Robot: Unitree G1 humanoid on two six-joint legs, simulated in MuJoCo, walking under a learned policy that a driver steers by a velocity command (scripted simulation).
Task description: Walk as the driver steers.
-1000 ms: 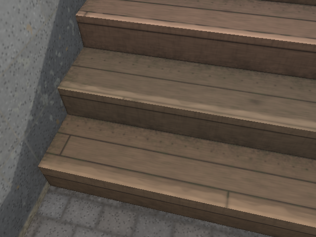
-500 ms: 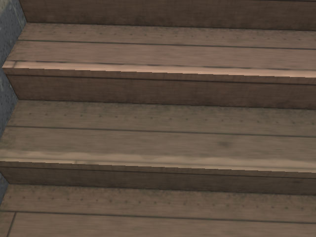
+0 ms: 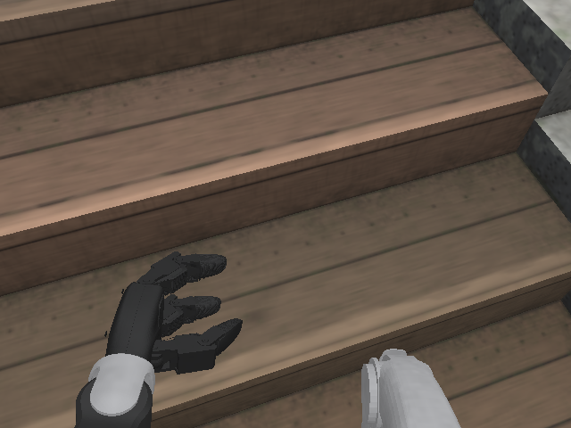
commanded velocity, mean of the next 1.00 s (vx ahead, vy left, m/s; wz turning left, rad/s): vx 0.50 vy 0.00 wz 0.48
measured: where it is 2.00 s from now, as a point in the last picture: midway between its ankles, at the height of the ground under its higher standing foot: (40, 22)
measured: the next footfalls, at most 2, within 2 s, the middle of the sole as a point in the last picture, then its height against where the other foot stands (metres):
right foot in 0.04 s outside the picture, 0.17 m higher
left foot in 0.74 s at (222, 322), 0.17 m higher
